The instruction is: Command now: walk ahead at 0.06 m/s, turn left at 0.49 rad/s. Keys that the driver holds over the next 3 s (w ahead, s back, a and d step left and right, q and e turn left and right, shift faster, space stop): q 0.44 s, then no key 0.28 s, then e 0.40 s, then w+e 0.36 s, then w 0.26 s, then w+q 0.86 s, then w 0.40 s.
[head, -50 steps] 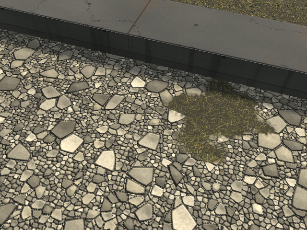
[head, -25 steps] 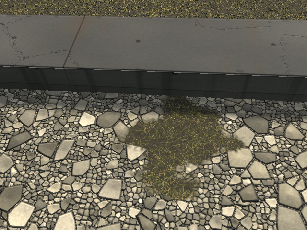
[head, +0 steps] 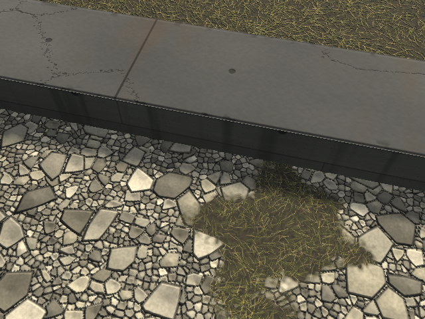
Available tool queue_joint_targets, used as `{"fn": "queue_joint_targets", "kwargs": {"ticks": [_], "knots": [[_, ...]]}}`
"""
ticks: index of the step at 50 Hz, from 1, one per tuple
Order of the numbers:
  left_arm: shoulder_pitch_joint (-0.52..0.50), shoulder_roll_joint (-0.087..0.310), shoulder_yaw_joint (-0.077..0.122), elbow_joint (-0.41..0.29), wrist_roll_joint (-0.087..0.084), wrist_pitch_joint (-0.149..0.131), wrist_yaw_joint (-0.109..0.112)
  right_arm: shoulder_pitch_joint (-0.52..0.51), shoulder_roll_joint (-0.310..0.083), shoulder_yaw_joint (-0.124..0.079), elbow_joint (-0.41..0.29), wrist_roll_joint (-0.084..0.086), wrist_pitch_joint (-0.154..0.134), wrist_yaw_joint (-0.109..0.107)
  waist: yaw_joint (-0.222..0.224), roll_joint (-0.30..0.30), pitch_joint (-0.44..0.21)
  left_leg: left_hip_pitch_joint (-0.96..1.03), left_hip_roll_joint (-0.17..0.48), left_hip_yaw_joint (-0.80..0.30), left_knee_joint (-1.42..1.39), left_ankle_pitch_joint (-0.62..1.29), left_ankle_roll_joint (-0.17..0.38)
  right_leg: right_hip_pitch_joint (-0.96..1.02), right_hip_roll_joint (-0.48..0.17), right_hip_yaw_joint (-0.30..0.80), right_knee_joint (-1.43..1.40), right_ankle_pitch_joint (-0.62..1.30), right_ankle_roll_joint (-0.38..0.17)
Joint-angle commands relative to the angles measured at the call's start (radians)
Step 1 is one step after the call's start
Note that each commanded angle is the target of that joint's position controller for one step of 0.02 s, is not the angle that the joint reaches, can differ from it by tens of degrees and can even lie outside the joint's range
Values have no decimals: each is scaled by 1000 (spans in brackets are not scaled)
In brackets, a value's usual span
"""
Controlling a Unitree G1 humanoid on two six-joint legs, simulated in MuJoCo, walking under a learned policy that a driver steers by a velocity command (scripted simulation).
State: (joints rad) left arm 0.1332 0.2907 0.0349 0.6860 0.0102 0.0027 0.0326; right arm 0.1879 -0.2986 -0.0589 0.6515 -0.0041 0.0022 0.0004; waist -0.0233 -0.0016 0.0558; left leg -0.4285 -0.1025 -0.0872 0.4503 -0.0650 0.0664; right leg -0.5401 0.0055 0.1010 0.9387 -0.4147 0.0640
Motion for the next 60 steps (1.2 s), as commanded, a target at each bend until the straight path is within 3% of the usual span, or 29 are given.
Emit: {"fn": "queue_joint_targets", "kwargs": {"ticks": [1,5,8,9,10,11,12,13,15,18,22,26,28,29,30,31,32,33,36,39,42,46,47,48,49,52,55,56,60], "knots": [[93,82,26,-23,-2,-1,6,-34,-174,-56,-88,9,6,-20,30,119,-215,98,228,-284,-144,-40,164,116,21,-16,-97,88,14],[50,87,34,-37,-10,-17,-5,-27,-168,-58,-95,10,29,-24,10,158,-187,109,217,-359,-132,-191,133,147,34,-10,-237,100,-3],[103,99,49,-20,-13,-35,-14,-29,-149,-54,-99,23,43,-28,46,158,-173,79,168,-367,-60,-210,77,302,18,-25,-506,212,-49],[135,164,67,-23,4,-35,-9,0,-110,-42,-101,20,42,-28,41,59,-190,-12,112,-303,67,-347,24,408,-150,108,-579,196,-111],[116,248,88,-15,35,-21,-6,-19,-81,-37,-140,25,33,-24,7,-253,-122,-209,-47,-67,278,-488,-35,399,-336,351,-655,280,-252],[73,203,79,-44,53,-25,-6,1,-155,-59,-128,6,18,-21,19,-253,-129,-221,3,-58,532,-525,-78,352,-420,433,-667,361,-329],[20,150,63,-66,42,-28,1,29,-188,-75,-98,14,20,-17,-1,-169,-126,-209,23,-67,644,-468,-93,338,-375,341,-642,398,-307],[-22,121,56,-74,23,-27,5,61,-176,-77,-68,18,33,-21,-18,-120,-113,-206,32,-49,699,-417,-112,337,-308,235,-620,411,-261],[-31,101,46,-76,2,-23,11,73,-128,-66,-57,17,52,-25,-5,-113,-93,-233,47,-22,794,-346,-145,357,-258,124,-604,479,-241],[24,112,52,-61,10,-6,18,-14,-90,-49,-100,30,54,-19,46,-151,-86,-253,78,40,679,-296,-173,433,-240,40,-609,510,-260],[46,164,75,-50,4,7,16,-63,-65,-32,-137,24,50,-1,77,-182,-125,-138,124,82,470,-337,-169,472,-288,0,-593,553,-281],[43,185,82,-31,-19,5,-4,-38,-76,-35,-132,20,54,7,67,-197,-138,24,97,128,257,-335,-123,441,-306,-7,-557,607,-285],[15,175,76,-20,-41,5,-8,30,-65,-37,-101,17,52,11,18,-177,-138,163,74,151,1,-155,-71,402,-282,-35,-489,591,-244],[61,144,66,5,-43,0,-10,46,-85,-40,-94,13,51,8,15,-134,-144,284,82,116,-109,-26,-41,333,-252,-69,-444,510,-182],[89,80,45,2,-4,-9,-18,66,-148,-52,-103,10,50,-4,37,56,-199,467,250,-100,-103,252,4,180,-174,-152,-275,247,-83],[64,35,24,-32,29,-17,-23,22,-202,-53,-125,-11,46,-10,50,291,-180,468,459,-305,-66,505,174,-14,-69,-185,-127,-191,0],[-4,109,46,-38,10,-13,-11,49,-146,-41,-114,-33,28,-5,-26,214,-206,381,481,-307,-89,409,269,-1,-81,-93,7,-243,19],[-7,136,58,-27,-11,-6,-9,17,-120,-29,-98,-34,12,-3,-7,179,-166,346,422,-238,-103,327,239,0,-85,-71,72,-201,19],[45,126,66,19,-3,16,2,-83,-101,-20,-85,-6,-3,-8,37,149,-118,274,330,-128,-102,318,160,34,-81,-58,85,-52,33],[96,51,38,58,-14,16,-12,-109,-17,6,-54,-19,-7,-9,50,139,-144,258,278,-19,-93,280,130,176,-87,-76,-111,40,36],[41,88,38,29,-21,16,-16,-79,-85,-14,-21,-20,2,-14,12,148,-117,273,322,-63,-85,198,160,204,-67,-103,-223,24,22],[72,114,43,20,-17,15,-18,-71,-128,-33,4,10,19,-31,35,115,-78,264,337,-75,-49,90,123,246,-44,-127,-406,210,-36],[66,138,48,9,-10,14,-17,-51,-121,-36,11,10,18,-36,27,72,-73,250,305,-47,-14,6,79,267,-66,-82,-435,367,-65],[65,193,64,7,-11,13,-13,-40,-102,-36,-3,-8,13,-39,-8,-54,-79,212,223,36,54,-82,26,286,-113,-9,-413,558,-111],[80,196,72,10,-23,13,-11,-62,-77,-33,-14,-19,11,-44,0,-160,-96,175,128,144,153,-157,-36,285,-166,105,-472,522,-188],[137,189,71,2,7,-12,-5,-184,-38,-32,-51,2,17,-48,91,-259,-81,-91,34,56,543,-581,-81,403,-335,404,-624,541,-372],[40,189,78,-19,-27,-22,2,-117,-52,-40,-33,7,13,-38,29,-113,-106,-114,94,7,496,-493,-91,431,-259,278,-572,556,-282],[29,183,80,-21,-33,-9,5,-123,-37,-35,-30,4,7,-36,37,-120,-112,-78,82,32,428,-452,-105,422,-232,258,-561,557,-265],[17,181,83,-38,-41,28,7,-42,-42,-41,-14,32,-15,3,13,-186,-132,187,38,94,122,-300,-88,239,-155,277,-617,-59,-245]]}}
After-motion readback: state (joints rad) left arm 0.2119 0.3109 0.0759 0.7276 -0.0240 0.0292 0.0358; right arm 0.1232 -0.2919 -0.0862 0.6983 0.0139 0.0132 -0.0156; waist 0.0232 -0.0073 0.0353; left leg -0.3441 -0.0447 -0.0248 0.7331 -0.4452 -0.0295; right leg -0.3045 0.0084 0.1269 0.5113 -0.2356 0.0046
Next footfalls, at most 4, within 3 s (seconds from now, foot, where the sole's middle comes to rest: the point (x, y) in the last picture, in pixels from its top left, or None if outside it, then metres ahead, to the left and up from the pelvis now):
0.18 right None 0.12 -0.15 -0.77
0.60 left None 0.02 0.09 -0.77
0.94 right None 0.09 -0.13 -0.77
1.26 left None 0.02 0.11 -0.77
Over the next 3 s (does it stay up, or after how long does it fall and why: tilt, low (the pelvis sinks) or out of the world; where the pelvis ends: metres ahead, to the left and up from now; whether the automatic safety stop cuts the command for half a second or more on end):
stays up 0.84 0.00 0.01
